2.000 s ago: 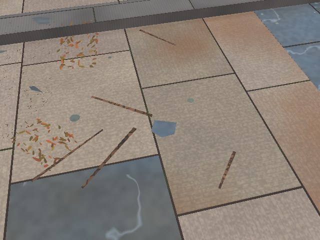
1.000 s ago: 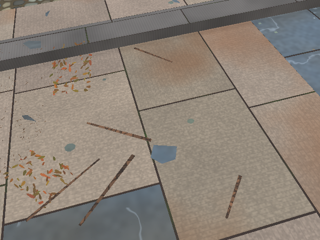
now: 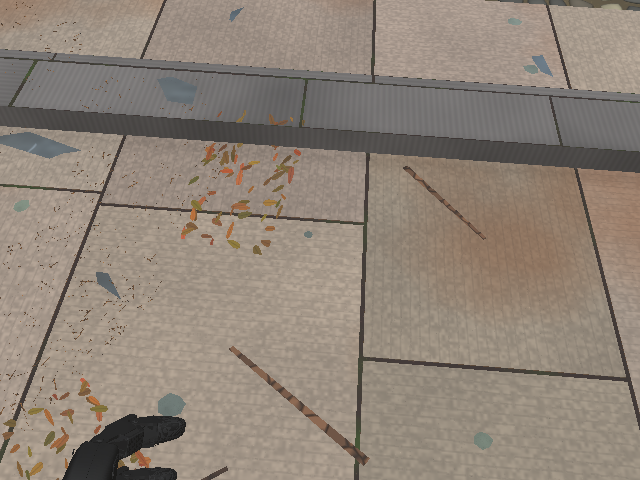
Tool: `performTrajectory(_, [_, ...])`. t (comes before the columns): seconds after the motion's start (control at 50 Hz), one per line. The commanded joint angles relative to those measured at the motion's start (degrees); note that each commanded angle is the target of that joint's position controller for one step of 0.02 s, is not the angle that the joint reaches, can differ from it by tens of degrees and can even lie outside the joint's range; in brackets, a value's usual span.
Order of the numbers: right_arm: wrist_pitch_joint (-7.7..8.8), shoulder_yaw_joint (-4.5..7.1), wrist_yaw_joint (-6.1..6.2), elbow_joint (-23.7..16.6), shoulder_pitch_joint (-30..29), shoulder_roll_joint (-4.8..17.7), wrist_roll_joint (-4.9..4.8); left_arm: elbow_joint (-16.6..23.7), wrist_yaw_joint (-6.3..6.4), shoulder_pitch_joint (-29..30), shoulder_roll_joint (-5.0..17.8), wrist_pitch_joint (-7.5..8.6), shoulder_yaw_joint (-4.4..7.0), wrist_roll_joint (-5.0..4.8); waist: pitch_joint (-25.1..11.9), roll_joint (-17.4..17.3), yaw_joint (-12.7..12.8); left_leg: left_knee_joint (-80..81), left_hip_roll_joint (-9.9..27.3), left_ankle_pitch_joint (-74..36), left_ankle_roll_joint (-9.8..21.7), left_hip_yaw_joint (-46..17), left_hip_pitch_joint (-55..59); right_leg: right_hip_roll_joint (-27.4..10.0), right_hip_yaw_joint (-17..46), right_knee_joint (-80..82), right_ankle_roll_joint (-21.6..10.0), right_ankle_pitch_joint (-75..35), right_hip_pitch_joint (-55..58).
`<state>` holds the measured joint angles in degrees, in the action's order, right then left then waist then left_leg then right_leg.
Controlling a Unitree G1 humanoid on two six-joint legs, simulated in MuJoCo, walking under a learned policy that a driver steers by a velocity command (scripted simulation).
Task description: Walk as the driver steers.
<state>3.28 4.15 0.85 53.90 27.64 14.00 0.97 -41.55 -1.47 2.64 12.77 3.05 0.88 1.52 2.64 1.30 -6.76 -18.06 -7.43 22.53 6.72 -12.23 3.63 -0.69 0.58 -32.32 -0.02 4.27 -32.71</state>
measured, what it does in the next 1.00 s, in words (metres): walks ahead, turning left: right foot, then left foot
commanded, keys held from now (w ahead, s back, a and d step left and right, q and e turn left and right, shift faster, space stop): w+q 0.56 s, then no key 0.44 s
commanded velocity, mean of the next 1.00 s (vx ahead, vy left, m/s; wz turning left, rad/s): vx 0.38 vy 0.00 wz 0.45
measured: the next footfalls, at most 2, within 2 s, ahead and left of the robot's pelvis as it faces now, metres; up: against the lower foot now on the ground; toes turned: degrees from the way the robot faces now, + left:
right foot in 0.04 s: +0.20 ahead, -0.12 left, +0.00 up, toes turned +3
left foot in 0.56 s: +0.42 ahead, +0.15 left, +0.00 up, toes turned +25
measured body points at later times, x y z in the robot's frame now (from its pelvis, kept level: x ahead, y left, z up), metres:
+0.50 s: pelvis +0.26 +0.01 +0.01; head +0.29 +0.02 +0.45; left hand +0.16 +0.25 -0.13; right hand +0.54 -0.14 -0.08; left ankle +0.37 +0.15 -0.70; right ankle +0.16 -0.12 -0.73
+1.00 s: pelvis +0.43 +0.10 +0.01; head +0.45 +0.13 +0.46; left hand +0.42 +0.37 -0.13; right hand +0.59 -0.10 -0.11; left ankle +0.38 +0.14 -0.73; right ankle +0.56 +0.02 -0.69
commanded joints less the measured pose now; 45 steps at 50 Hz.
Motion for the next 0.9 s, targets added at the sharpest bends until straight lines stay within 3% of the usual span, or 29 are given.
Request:
performTrajectory(0.02, [1.33,2.27,-0.39,-4.35,-4.59,10.80,-0.30,0.14,1.56,-13.83,9.69,2.06,3.07,-0.37,-8.66,-4.65,11.36,-19.19,10.17,-53.55,0.82,-5.26,-6.92,1.98,-0.62,6.81,-3.35,0.23,25.26])
performTrajectory(0.04, [1.86,1.44,-1.02,-6.19,-4.51,7.62,-1.10,-0.44,2.66,-22.73,13.30,2.52,3.99,1.11,-16.67,-0.57,14.41,-33.63,7.02,-37.86,0.03,-3.18,-15.13,-9.00,9.69,7.16,-5.70,9.54,39.44])
performTrajectory(0.06, [1.50,0.29,-0.81,-7.88,2.34,1.40,-3.49,0.14,2.76,-23.44,18.20,1.99,5.04,2.74,-23.69,13.89,10.28,-50.71,-1.95,7.79,-1.89,3.87,-33.25,-25.92,35.42,10.66,-12.01,9.43,53.44])
performTrajectory(0.08, [0.73,0.90,-0.27,-7.09,2.83,7.12,-1.22,0.36,2.24,-20.92,14.77,1.10,4.93,1.40,-21.93,9.89,8.64,-57.22,2.52,7.16,-1.19,4.37,-38.31,-25.60,43.50,13.57,-13.53,15.69,48.38])
performTrajectory(0.1, [0.16,1.12,-0.48,-6.79,-1.10,7.61,-0.30,1.08,2.10,-16.59,9.18,0.94,3.64,0.80,-12.27,3.27,7.73,-57.09,5.35,1.18,-1.60,5.35,-39.20,-22.77,33.72,15.18,-12.14,17.12,39.21])
performTrajectory(0.12, [-0.06,0.87,-0.99,-7.18,-4.29,6.56,0.02,0.78,1.87,-14.54,6.20,1.09,2.85,0.75,-6.70,-0.47,7.52,-54.35,7.23,-2.44,-2.08,6.13,-38.52,-19.34,24.73,16.85,-10.64,12.43,32.33])
performTrajectory(0.14, [-0.51,0.86,-1.57,-7.54,-5.56,5.81,0.44,0.18,1.94,-14.69,5.69,1.31,2.61,0.87,-4.62,1.19,6.94,-52.29,8.58,-3.68,-2.42,6.51,-37.45,-16.91,18.78,18.21,-9.13,8.09,28.77])
performTrajectory(0.18, [-1.94,0.77,-2.70,-8.20,-5.76,4.91,1.10,-1.60,1.80,-16.58,5.93,2.20,2.61,0.22,-3.09,4.37,5.75,-50.67,9.65,-4.57,-2.94,7.55,-35.56,-14.61,11.20,20.10,-8.13,-0.10,24.75])
performTrajectory(0.26, [-3.05,0.31,-4.08,-11.41,-12.12,3.86,1.26,-3.15,1.22,-19.54,6.80,3.69,3.12,-0.64,-2.22,4.19,5.79,-48.36,11.11,-9.63,-3.42,8.69,-41.65,-14.89,3.42,22.62,-9.03,-7.96,26.08])
performTrajectory(0.38, [-2.46,-1.08,-5.48,-15.95,-24.22,2.30,0.92,-4.77,1.26,-22.61,7.74,3.38,3.39,-0.49,0.71,3.67,7.93,-30.16,11.34,-21.85,-3.80,13.19,-41.47,-12.72,-7.32,23.49,-7.60,-11.02,27.12])
performTrajectory(0.46, [-2.42,-1.36,-6.02,-18.55,-29.93,2.74,1.34,-6.18,1.92,-26.05,9.92,2.56,3.96,-0.51,2.22,3.55,9.55,-20.90,10.44,-18.10,-1.71,17.24,-38.92,-14.89,-10.37,21.88,-6.78,-15.25,32.70])
performTrajectory(0.52, [-2.51,-0.74,-5.32,-18.79,-28.10,3.99,1.93,-7.24,2.48,-27.46,12.13,1.15,4.37,-0.34,-0.32,4.78,8.17,-17.26,5.83,-9.01,1.29,20.47,-32.61,-15.64,-13.60,11.81,-5.78,-37.19,37.65])
performTrajectory(0.54, [-2.28,-0.20,-4.92,-17.70,-23.61,4.87,2.06,-7.34,2.59,-27.56,12.99,0.57,4.49,-0.33,-3.32,4.95,6.17,-15.89,3.46,-6.75,2.67,20.92,-27.41,-15.59,-14.38,3.94,-5.64,-43.61,38.21])
performTrajectory(0.56, [-1.73,0.64,-4.28,-15.07,-15.00,6.06,2.43,-6.91,2.63,-26.88,13.27,0.03,4.42,-0.62,-8.32,3.26,2.25,-11.69,1.39,-8.57,4.33,20.50,-16.29,-14.71,-15.77,-8.07,-4.68,-41.48,34.40])
performTrajectory(0.58, [-1.34,1.99,-3.26,-12.66,-5.84,9.78,3.26,-5.25,2.50,-27.12,11.47,-0.01,3.79,-0.60,-14.75,-2.21,-1.32,-9.04,9.09,-6.27,6.94,9.29,-0.85,-13.20,-15.88,-24.90,-2.74,-23.72,22.30])
performTrajectory(0.6, [-1.39,3.21,-2.40,-14.06,-8.45,16.04,2.32,-0.89,1.30,-29.36,4.48,0.17,2.29,-1.23,-19.12,-16.27,3.76,-6.59,28.16,-19.52,14.47,-20.50,15.74,-2.36,-13.78,-45.20,1.04,30.00,-3.35])
performTrajectory(0.62, [-1.82,3.20,-1.64,-14.86,-4.54,15.16,0.31,-0.16,1.64,-23.17,9.47,0.11,3.31,-0.63,-21.60,-5.87,-0.33,-3.62,29.80,-37.50,15.43,-24.70,14.37,-1.31,-2.75,-49.73,1.14,27.53,-6.20])
performTrajectory(0.64, [-1.63,2.50,-0.98,-13.41,-7.47,12.77,-0.03,0.43,1.73,-20.28,7.75,0.26,2.82,-1.90,-14.81,-4.12,1.78,-5.09,28.10,-54.28,14.45,-12.15,9.03,-3.91,-1.18,-48.46,0.80,21.05,-7.29])
performTrajectory(0.66, [-1.24,1.43,-0.85,-12.81,-9.80,9.12,-0.54,-0.54,1.90,-21.16,6.60,0.48,2.14,-1.81,-9.97,-2.39,4.13,-4.42,24.96,-59.45,11.85,-5.78,1.73,-5.25,-0.99,-42.92,0.53,19.01,-4.77])
performTrajectory(0.68, [-0.98,0.79,-0.74,-12.89,-12.62,7.27,-0.73,-1.46,1.93,-21.89,6.68,-0.17,2.24,-1.00,-7.26,-1.83,6.40,-2.95,21.89,-57.68,9.17,-1.82,-3.41,-6.26,-0.60,-39.01,0.53,18.44,-2.06])
performTrajectory(0.7, [-0.87,0.07,-0.71,-13.20,-15.16,5.80,-0.93,-2.32,1.80,-24.38,6.91,-1.32,2.27,-0.10,-6.69,-2.90,8.61,-1.11,20.04,-57.05,8.05,0.99,-8.08,-6.29,-0.60,-36.64,0.82,17.98,2.01])
performTrajectory(0.72, [-0.54,-0.32,-0.88,-13.05,-15.37,5.35,-0.93,-2.98,1.63,-25.49,6.99,-2.30,2.48,0.30,-6.76,-3.11,9.28,-0.27,19.21,-59.06,7.13,2.74,-10.70,-5.75,-0.89,-34.88,0.96,17.05,4.92])
performTrajectory(0.76, [0.05,-0.11,-1.08,-11.90,-14.25,6.86,-0.66,-3.46,1.22,-26.39,5.94,-3.24,2.45,0.02,-7.14,-3.20,10.19,0.75,17.93,-63.10,6.85,5.40,-12.13,-4.51,-1.71,-31.95,1.33,14.26,6.22])
performTrajectory(0.9, [-0.30,-1.15,-0.34,-8.40,-10.00,5.88,-0.28,-2.75,1.53,-18.11,4.81,-4.14,2.07,-0.04,-5.08,-5.65,7.31,1.20,16.45,-58.62,3.55,8.21,-8.69,-3.57,-1.80,-17.71,0.95,5.84,4.19])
